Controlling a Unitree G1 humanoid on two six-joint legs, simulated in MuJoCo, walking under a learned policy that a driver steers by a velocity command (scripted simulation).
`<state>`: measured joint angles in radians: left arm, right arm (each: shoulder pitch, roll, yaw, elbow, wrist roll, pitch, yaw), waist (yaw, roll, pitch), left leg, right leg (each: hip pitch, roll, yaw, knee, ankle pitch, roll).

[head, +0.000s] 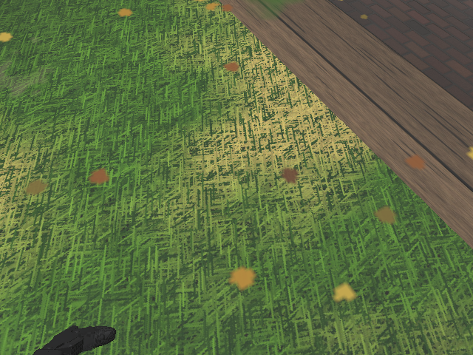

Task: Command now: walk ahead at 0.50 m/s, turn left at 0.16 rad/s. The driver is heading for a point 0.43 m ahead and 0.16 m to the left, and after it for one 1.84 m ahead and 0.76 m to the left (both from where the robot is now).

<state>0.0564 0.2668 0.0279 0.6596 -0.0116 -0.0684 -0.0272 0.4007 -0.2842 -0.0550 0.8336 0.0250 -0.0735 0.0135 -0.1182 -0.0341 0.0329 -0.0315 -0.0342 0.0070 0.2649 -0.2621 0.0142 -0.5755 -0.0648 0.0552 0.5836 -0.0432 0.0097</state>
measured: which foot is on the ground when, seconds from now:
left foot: down 0.00-0.10, up 0.12-0.58, down 0.60-1.00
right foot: up 0.00-0.06, down 0.08-0.60, up 0.62-1.00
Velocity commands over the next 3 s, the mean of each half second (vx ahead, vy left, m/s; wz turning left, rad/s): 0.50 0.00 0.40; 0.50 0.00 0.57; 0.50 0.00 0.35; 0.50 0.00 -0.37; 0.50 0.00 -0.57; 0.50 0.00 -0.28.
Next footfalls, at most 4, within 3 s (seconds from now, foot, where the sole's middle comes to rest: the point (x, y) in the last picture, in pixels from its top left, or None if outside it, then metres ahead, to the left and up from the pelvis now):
0.08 right None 0.21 -0.14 -0.78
0.60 left None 0.44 0.17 -0.78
1.08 right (180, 258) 0.78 0.11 -0.78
1.56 left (58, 266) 0.79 0.48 -0.78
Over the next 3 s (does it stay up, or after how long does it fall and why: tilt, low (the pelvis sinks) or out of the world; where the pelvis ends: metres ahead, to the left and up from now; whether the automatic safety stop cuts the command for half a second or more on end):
stays up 1.46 0.59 0.00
